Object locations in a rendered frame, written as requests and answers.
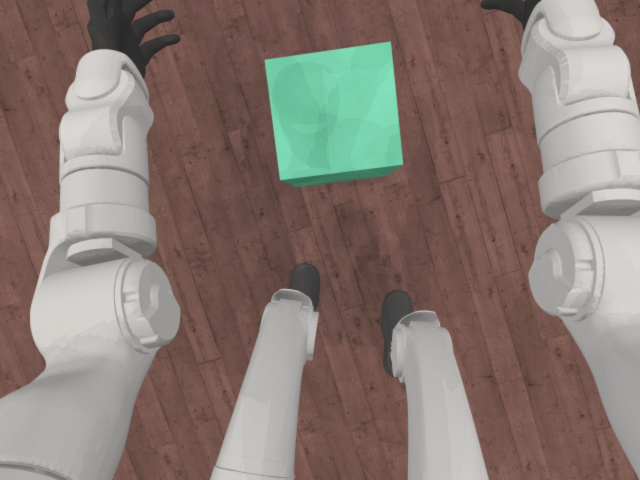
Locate right robot shin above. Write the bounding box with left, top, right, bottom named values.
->
left=390, top=310, right=453, bottom=361

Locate robot right hand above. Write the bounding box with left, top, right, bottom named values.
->
left=480, top=0, right=541, bottom=31

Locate robot shin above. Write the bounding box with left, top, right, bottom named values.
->
left=390, top=310, right=453, bottom=361
left=260, top=289, right=313, bottom=327

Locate left robot forearm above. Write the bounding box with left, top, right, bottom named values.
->
left=30, top=49, right=157, bottom=356

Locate carton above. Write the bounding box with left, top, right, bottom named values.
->
left=265, top=42, right=403, bottom=187

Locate right robot forearm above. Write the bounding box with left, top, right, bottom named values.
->
left=518, top=0, right=640, bottom=220

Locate robot left hand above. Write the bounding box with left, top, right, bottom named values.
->
left=87, top=0, right=181, bottom=79

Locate robot left upper arm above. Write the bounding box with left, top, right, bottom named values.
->
left=0, top=257, right=180, bottom=480

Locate left robot shin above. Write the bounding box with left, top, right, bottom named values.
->
left=260, top=289, right=313, bottom=327

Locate robot right upper arm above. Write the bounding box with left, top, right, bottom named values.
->
left=528, top=215, right=640, bottom=480

